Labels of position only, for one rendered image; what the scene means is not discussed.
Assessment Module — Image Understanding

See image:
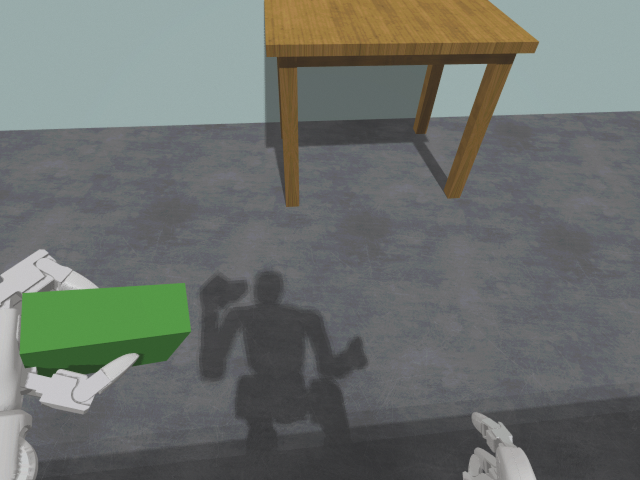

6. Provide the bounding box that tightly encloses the table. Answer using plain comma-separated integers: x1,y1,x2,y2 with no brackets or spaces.
264,0,539,207

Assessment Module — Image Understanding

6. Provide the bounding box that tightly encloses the left robot forearm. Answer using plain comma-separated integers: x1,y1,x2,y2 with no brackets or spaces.
0,410,38,480

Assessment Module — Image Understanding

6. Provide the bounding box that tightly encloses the sponge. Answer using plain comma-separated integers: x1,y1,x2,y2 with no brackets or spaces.
20,283,191,378

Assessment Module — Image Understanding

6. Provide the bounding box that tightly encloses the left robot hand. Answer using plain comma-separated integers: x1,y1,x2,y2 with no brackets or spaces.
0,249,139,414

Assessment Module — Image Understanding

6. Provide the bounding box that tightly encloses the right robot hand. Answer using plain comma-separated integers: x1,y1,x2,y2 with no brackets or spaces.
463,412,536,480

